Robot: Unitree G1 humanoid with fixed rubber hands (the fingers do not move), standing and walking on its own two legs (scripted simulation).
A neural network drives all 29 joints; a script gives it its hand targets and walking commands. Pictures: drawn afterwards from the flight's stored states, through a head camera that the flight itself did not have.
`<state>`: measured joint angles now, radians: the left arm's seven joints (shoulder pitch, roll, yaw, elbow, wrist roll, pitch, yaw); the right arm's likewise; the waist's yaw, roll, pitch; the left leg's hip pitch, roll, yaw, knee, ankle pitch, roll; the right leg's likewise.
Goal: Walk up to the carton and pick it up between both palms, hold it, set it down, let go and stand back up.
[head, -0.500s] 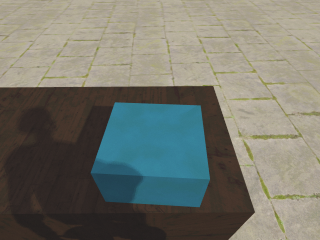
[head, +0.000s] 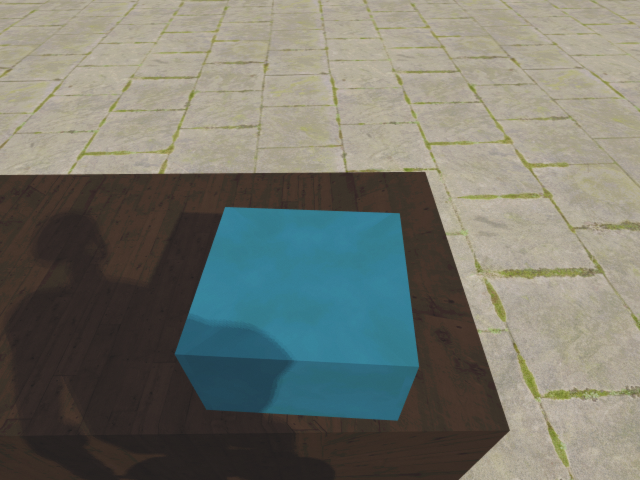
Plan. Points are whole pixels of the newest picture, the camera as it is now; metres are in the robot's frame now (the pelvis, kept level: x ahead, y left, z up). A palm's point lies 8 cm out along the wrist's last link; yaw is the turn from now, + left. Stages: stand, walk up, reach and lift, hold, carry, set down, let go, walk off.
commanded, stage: walk up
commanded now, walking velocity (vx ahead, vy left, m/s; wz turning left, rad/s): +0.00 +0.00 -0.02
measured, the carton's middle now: (306, 307) +0.42 +0.05 -0.06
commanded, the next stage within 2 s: stand in 0.02 s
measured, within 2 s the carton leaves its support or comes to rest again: neither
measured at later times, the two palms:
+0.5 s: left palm (162, 474) +0.19 +0.23 -0.11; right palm (481, 475) +0.19 -0.19 -0.10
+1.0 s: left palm out of the picture +0.12 +0.25 -0.09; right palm out of the picture +0.08 -0.17 -0.09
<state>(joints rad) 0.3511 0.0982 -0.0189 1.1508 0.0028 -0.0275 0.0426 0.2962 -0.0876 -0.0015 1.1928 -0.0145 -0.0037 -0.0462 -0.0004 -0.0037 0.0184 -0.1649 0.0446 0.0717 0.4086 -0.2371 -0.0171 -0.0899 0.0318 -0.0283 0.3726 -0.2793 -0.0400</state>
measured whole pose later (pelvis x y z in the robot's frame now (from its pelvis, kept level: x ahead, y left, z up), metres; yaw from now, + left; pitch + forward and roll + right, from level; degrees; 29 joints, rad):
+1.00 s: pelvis -0.06 +0.01 -0.01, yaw +0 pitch +2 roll -1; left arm 0.13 0.28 0.07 0.30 -0.06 0.58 -0.08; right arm 0.20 -0.11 0.08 0.36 0.17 0.32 -0.05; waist -0.04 -0.02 0.07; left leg -0.38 0.05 0.08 0.56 -0.21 0.00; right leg -0.31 0.03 -0.03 0.54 -0.26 -0.02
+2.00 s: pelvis +0.00 +0.02 +0.00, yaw +0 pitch -3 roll +0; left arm 0.32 0.32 -0.02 0.50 -0.19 -0.23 -0.08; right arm 0.33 -0.09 0.02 0.49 0.16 -0.25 -0.06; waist 0.02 -0.03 0.02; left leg -0.12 0.01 0.08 0.41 -0.24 0.01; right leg -0.05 0.00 -0.03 0.38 -0.29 -0.01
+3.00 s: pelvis -0.03 +0.01 +0.00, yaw +2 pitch -1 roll +0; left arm -0.10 0.42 -0.05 0.65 -0.36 -0.24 -0.09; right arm 0.01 -0.14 -0.02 0.40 0.22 -0.11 -0.12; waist 0.01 -0.03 0.00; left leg -0.21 0.01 0.06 0.43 -0.20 0.01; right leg -0.15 -0.01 -0.05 0.45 -0.28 -0.02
